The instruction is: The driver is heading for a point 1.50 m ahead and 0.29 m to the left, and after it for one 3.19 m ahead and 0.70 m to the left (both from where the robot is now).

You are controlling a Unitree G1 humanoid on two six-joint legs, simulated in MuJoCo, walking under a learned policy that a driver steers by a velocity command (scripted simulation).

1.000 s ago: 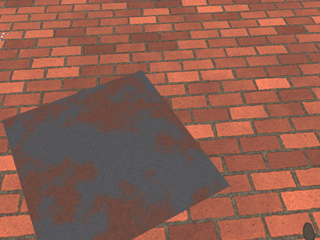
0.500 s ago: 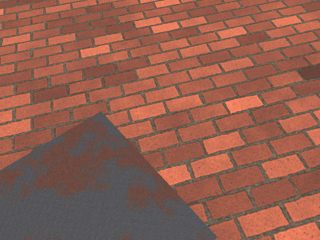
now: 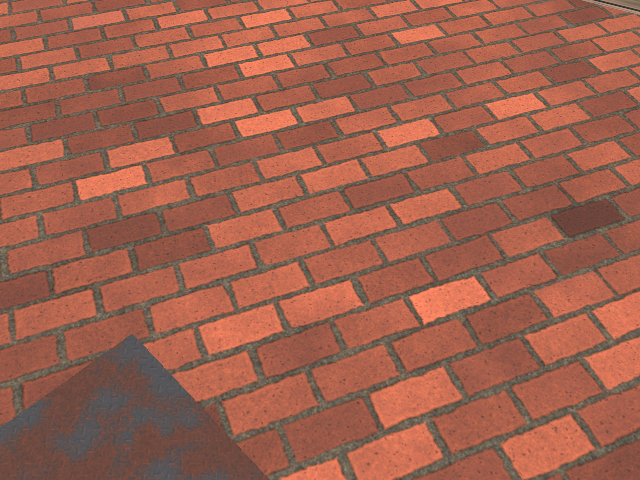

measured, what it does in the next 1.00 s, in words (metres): walks ahead: right foot, then left foot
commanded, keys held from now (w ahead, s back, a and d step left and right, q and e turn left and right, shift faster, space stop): w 1.00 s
